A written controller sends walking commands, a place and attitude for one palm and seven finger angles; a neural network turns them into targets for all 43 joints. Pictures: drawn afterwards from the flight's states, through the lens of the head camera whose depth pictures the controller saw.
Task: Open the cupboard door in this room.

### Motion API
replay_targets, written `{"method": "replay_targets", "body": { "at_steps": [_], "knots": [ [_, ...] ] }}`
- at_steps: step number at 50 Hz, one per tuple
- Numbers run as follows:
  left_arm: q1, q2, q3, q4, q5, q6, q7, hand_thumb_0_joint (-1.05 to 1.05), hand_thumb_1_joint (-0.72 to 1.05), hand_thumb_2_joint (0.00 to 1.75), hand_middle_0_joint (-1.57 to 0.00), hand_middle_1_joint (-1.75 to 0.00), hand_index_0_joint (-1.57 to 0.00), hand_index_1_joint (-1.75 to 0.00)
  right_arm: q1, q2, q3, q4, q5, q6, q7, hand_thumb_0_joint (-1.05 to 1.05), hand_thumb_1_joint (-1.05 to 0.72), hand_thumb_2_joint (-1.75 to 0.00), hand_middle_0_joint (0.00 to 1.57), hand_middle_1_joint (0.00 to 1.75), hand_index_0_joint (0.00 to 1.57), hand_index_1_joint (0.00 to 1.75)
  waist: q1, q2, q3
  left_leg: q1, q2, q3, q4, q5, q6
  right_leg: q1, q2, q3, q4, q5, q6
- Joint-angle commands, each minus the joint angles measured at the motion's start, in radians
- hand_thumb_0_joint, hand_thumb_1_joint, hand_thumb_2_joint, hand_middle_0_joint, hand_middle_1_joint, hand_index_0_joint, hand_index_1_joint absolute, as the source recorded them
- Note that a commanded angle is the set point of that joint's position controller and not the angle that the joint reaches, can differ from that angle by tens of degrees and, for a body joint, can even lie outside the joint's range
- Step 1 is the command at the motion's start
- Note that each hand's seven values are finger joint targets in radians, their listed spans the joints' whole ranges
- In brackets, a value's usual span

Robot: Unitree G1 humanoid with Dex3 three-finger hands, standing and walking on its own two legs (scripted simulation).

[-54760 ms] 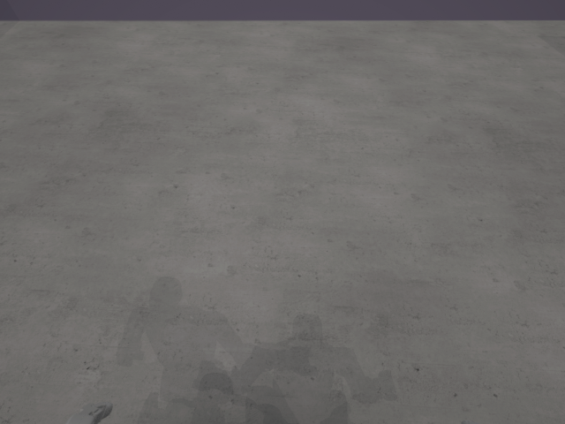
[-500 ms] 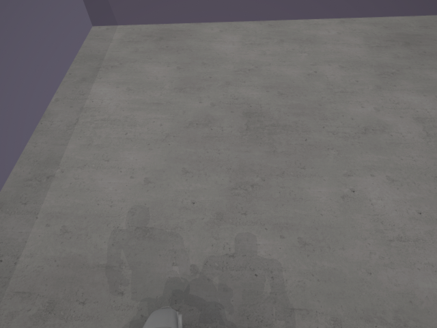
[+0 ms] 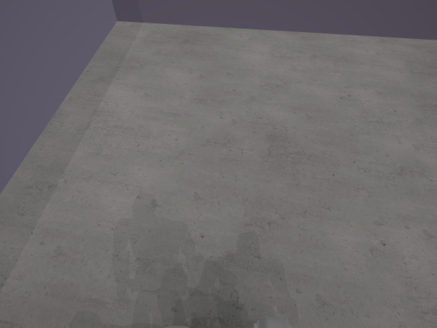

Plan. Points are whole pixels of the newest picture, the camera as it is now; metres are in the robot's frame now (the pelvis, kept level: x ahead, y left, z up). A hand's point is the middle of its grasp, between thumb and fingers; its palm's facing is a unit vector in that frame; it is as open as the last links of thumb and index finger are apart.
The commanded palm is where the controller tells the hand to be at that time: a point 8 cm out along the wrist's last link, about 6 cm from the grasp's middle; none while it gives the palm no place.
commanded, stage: turn to face it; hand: left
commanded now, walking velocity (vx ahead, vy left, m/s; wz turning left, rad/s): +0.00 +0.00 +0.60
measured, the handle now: out of the picture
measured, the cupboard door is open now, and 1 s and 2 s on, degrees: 44 44 44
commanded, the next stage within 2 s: none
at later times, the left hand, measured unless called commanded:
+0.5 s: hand out of the picture +0.09 +0.15 -0.16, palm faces +0.35 -0.91 -0.22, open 7.3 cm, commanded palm none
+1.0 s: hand out of the picture +0.08 +0.18 -0.15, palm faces +0.57 -0.78 -0.26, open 7.4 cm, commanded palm none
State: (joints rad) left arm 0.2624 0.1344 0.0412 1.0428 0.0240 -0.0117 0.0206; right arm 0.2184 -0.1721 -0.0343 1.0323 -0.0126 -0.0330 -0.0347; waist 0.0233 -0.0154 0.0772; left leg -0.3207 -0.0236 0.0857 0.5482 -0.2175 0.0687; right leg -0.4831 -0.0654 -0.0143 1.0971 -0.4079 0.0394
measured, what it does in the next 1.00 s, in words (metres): walks ahead, turning left: right foot, then left foot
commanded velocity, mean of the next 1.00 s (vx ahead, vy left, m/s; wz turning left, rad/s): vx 0.00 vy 0.00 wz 0.60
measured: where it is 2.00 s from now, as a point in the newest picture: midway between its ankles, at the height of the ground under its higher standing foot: outside the picture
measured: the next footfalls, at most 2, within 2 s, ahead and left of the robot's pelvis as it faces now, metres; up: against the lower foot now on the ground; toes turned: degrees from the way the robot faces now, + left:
right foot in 0.20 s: +0.12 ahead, -0.16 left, +0.00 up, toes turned +4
left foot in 0.58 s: +0.10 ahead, +0.08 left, +0.00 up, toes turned +31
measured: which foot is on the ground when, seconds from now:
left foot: down 0.00-0.20, up 0.22-0.56, down 0.58-1.00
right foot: up 0.00-0.18, down 0.20-0.58, up 0.60-1.00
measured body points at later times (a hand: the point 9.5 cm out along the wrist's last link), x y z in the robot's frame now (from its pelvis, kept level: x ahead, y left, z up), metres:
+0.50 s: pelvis +0.08 -0.05 +0.00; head +0.12 -0.03 +0.45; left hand +0.07 +0.20 -0.14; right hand +0.26 -0.27 -0.13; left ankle +0.05 +0.07 -0.69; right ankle +0.09 -0.17 -0.73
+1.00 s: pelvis +0.11 -0.06 +0.00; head +0.15 -0.03 +0.45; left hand +0.05 +0.22 -0.13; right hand +0.30 -0.22 -0.14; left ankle +0.06 +0.06 -0.73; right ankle +0.19 -0.17 -0.71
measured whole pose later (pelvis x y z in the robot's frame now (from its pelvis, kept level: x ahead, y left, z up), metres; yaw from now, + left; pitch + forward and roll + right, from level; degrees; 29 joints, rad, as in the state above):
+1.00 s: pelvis +0.11 -0.06 +0.00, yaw +36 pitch +2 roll -1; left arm 0.13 0.23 0.06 0.87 0.01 0.04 0.01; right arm 0.20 -0.21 -0.05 0.91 -0.02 0.05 0.01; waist -0.02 0.02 0.09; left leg -0.34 -0.03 -0.09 0.53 -0.22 0.01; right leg -0.40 -0.03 0.00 0.76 -0.39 0.08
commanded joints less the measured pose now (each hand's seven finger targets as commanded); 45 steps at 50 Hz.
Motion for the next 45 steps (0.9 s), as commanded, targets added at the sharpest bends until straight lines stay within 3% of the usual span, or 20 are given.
{"method": "replay_targets", "body": {
  "at_steps": [1, 4, 8, 9, 10, 11, 12, 14, 16, 19, 24, 27, 28, 29, 30, 32, 34, 36, 40, 45],
  "knots": [
    [0.060, 0.059, 0.027, -0.074, -0.001, 0.021, -0.006, 0.00, 0.90, 0.90, -0.20, -0.30, -0.20, -0.30, 0.002, -0.168, -0.040, -0.082, -0.013, 0.009, 0.015, 0.00, -0.90, -0.90, 0.20, 0.30, 0.20, 0.30, 0.008, 0.145, -0.062, -0.149, 0.236, -0.246, -0.265, 0.145, 0.104, 0.124, 0.001, -0.029, -0.161, 0.085, 0.023],
    [-0.011, 0.092, 0.036, -0.122, -0.001, 0.023, -0.009, 0.00, 0.90, 0.90, -0.20, -0.30, -0.20, -0.30, 0.001, -0.193, -0.057, -0.096, -0.017, 0.029, 0.020, 0.00, -0.90, -0.90, 0.20, 0.30, 0.20, 0.30, -0.002, 0.155, -0.057, -0.163, 0.226, -0.316, -0.253, 0.000, 0.098, 0.153, 0.031, -0.045, -0.265, 0.110, 0.026],
    [0.019, 0.144, 0.046, -0.150, -0.009, 0.000, -0.003, 0.00, 0.90, 0.90, -0.20, -0.30, -0.20, -0.30, -0.009, -0.197, -0.069, -0.122, -0.011, 0.044, 0.024, 0.00, -0.90, -0.90, 0.20, 0.30, 0.20, 0.30, 0.029, 0.113, -0.110, -0.166, 0.174, -0.341, -0.096, 0.104, 0.041, 0.364, 0.039, -0.035, -0.591, 0.186, 0.016],
    [0.053, 0.210, 0.057, -0.151, -0.002, -0.014, 0.005, 0.00, 0.90, 0.90, -0.20, -0.30, -0.20, -0.30, 0.013, -0.155, -0.063, -0.130, -0.001, 0.041, 0.030, 0.00, -0.90, -0.90, 0.20, 0.30, 0.20, 0.30, 0.042, -0.029, -0.160, -0.271, 0.096, -0.261, 0.045, -0.010, -0.021, 0.531, -0.113, 0.112, -0.716, 0.245, -0.021],
    [0.089, 0.305, 0.073, -0.150, 0.008, -0.019, 0.014, 0.00, 0.90, 0.90, -0.20, -0.30, -0.20, -0.30, 0.023, -0.092, -0.055, -0.153, 0.002, 0.037, 0.034, 0.00, -0.90, -0.90, 0.20, 0.30, 0.20, 0.30, 0.056, -0.318, -0.206, -0.376, -0.045, -0.059, 0.328, -0.362, -0.103, 0.603, -0.407, 0.352, -0.769, 0.468, -0.134],
    [0.085, 0.314, 0.060, -0.158, -0.003, -0.014, 0.016, 0.00, 0.90, 0.90, -0.20, -0.30, -0.20, -0.30, 0.020, -0.127, -0.061, -0.153, -0.008, 0.043, 0.032, 0.00, -0.90, -0.90, 0.20, 0.30, 0.20, 0.30, 0.050, -0.221, -0.205, -0.349, 0.004, -0.105, 0.548, -0.431, -0.102, 0.522, -0.469, 0.331, -0.736, 0.629, -0.206],
    [0.045, 0.279, 0.063, -0.167, -0.002, -0.015, 0.024, 0.00, 0.90, 0.90, -0.20, -0.30, -0.20, -0.30, 0.018, -0.117, -0.065, -0.151, -0.004, 0.055, 0.030, 0.00, -0.90, -0.90, 0.20, 0.30, 0.20, 0.30, 0.024, -0.245, -0.213, -0.350, 0.033, -0.119, 0.655, -0.399, -0.111, 0.490, -0.435, 0.311, -0.718, 0.684, -0.209],
    [-0.043, 0.220, 0.036, -0.189, -0.005, -0.011, 0.020, 0.00, 0.90, 0.90, -0.20, -0.30, -0.20, -0.30, 0.004, -0.110, -0.057, -0.132, -0.004, 0.071, 0.046, 0.00, -0.90, -0.90, 0.20, 0.30, 0.20, 0.30, -0.022, -0.163, -0.138, -0.332, 0.071, -0.095, 0.717, -0.255, -0.130, 0.413, -0.305, 0.074, -0.692, 0.730, -0.158],
    [-0.043, 0.212, 0.033, -0.196, -0.003, -0.014, 0.018, 0.00, 0.90, 0.90, -0.20, -0.30, -0.20, -0.30, -0.016, -0.103, -0.050, -0.136, -0.003, 0.080, 0.055, 0.00, -0.90, -0.90, 0.20, 0.30, 0.20, 0.30, -0.024, -0.185, -0.113, -0.300, 0.077, -0.060, 0.649, -0.216, -0.139, 0.395, -0.276, -0.020, -0.697, 0.769, -0.133],
    [-0.010, 0.234, 0.038, -0.186, 0.000, -0.013, 0.016, 0.00, 0.90, 0.90, -0.20, -0.30, -0.20, -0.30, -0.070, -0.092, -0.044, -0.148, -0.002, 0.087, 0.064, 0.00, -0.90, -0.90, 0.20, 0.30, 0.20, 0.30, -0.011, -0.168, -0.081, -0.249, 0.068, -0.014, 0.502, -0.201, -0.140, 0.401, -0.272, -0.088, -0.692, 0.806, -0.121],
    [0.007, 0.270, 0.056, -0.187, 0.010, -0.005, 0.011, 0.00, 0.90, 0.90, -0.20, -0.30, -0.20, -0.30, -0.150, -0.099, -0.038, -0.197, 0.001, 0.080, 0.071, 0.00, -0.90, -0.90, 0.20, 0.30, 0.20, 0.30, 0.011, -0.186, -0.080, -0.149, 0.052, 0.040, 0.250, -0.216, -0.116, 0.408, -0.303, -0.115, -0.644, 0.771, -0.136],
    [-0.005, 0.289, 0.065, -0.188, 0.002, -0.004, 0.003, 0.00, 0.90, 0.90, -0.20, -0.30, -0.20, -0.30, -0.073, -0.145, -0.047, -0.204, -0.004, 0.068, 0.068, 0.00, -0.90, -0.90, 0.20, 0.30, 0.20, 0.30, -0.039, -0.138, -0.151, 0.067, 0.028, 0.057, 0.005, -0.066, -0.090, 0.354, -0.294, -0.170, -0.478, 0.717, -0.085],
    [-0.022, 0.281, 0.061, -0.205, -0.006, -0.001, -0.003, 0.00, 0.90, 0.90, -0.20, -0.30, -0.20, -0.30, 0.019, -0.213, -0.065, -0.184, -0.010, 0.060, 0.066, 0.00, -0.90, -0.90, 0.20, 0.30, 0.20, 0.30, -0.099, -0.016, -0.216, 0.277, 0.098, -0.021, -0.085, 0.149, -0.055, 0.211, -0.264, -0.205, -0.300, 0.551, -0.034],
    [-0.049, 0.204, 0.045, -0.252, -0.014, 0.004, -0.014, 0.00, 0.90, 0.90, -0.20, -0.30, -0.20, -0.30, 0.100, -0.353, -0.100, -0.181, -0.018, 0.052, 0.058, 0.00, -0.90, -0.90, 0.20, 0.30, 0.20, 0.30, -0.144, 0.335, -0.252, 0.431, 0.428, -0.471, -0.134, 0.580, 0.115, -0.106, -0.087, -0.211, -0.027, -0.193, 0.054],
    [-0.098, 0.216, 0.037, -0.292, -0.001, 0.021, -0.003, 0.00, 0.90, 0.90, -0.20, -0.30, -0.20, -0.30, 0.144, -0.391, -0.100, -0.165, -0.005, 0.062, 0.052, 0.00, -0.90, -0.90, 0.20, 0.30, 0.20, 0.30, -0.151, 0.251, -0.273, 0.383, 0.519, -0.501, -0.142, 0.605, 0.203, -0.147, -0.064, -0.055, 0.088, -0.299, 0.038],
    [-0.136, 0.210, 0.040, -0.266, -0.003, 0.026, 0.006, 0.00, 0.90, 0.90, -0.20, -0.30, -0.20, -0.30, 0.051, -0.331, -0.088, -0.196, -0.005, 0.053, 0.027, 0.00, -0.90, -0.90, 0.20, 0.30, 0.20, 0.30, -0.119, 0.260, -0.211, 0.277, 0.411, -0.435, -0.155, 0.456, 0.156, -0.190, -0.064, 0.021, 0.151, -0.174, 0.042],
    [-0.093, 0.210, 0.047, -0.218, 0.002, 0.036, -0.008, 0.00, 0.90, 0.90, -0.20, -0.30, -0.20, -0.30, -0.046, -0.282, -0.069, -0.217, -0.009, 0.048, 0.023, 0.00, -0.90, -0.90, 0.20, 0.30, 0.20, 0.30, -0.056, 0.157, -0.130, 0.165, 0.304, -0.324, -0.195, 0.357, 0.094, -0.147, -0.053, 0.029, 0.149, -0.021, 0.049],
    [-0.051, 0.203, 0.049, -0.199, 0.003, 0.040, -0.013, 0.00, 0.90, 0.90, -0.20, -0.30, -0.20, -0.30, -0.060, -0.268, -0.064, -0.220, -0.006, 0.040, 0.023, 0.00, -0.90, -0.90, 0.20, 0.30, 0.20, 0.30, -0.032, 0.133, -0.137, 0.165, 0.262, -0.274, -0.200, 0.374, 0.078, -0.117, -0.043, 0.023, 0.104, 0.037, 0.056],
    [-0.061, 0.197, 0.044, -0.204, -0.001, 0.042, -0.011, 0.00, 0.90, 0.90, -0.20, -0.30, -0.20, -0.30, -0.037, -0.265, -0.069, -0.206, -0.006, 0.040, 0.027, 0.00, -0.90, -0.90, 0.20, 0.30, 0.20, 0.30, -0.033, 0.108, -0.146, 0.171, 0.251, -0.307, -0.209, 0.313, 0.094, -0.093, -0.021, 0.020, 0.001, 0.051, 0.063],
    [-0.125, 0.181, 0.039, -0.244, -0.007, 0.037, -0.007, 0.00, 0.90, 0.90, -0.20, -0.30, -0.20, -0.30, -0.021, -0.261, -0.082, -0.194, -0.014, 0.052, 0.032, 0.00, -0.90, -0.90, 0.20, 0.30, 0.20, 0.30, -0.051, 0.162, -0.125, 0.120, 0.238, -0.376, -0.195, 0.241, 0.100, -0.001, 0.018, 0.006, -0.214, -0.004, 0.048]
  ]
}}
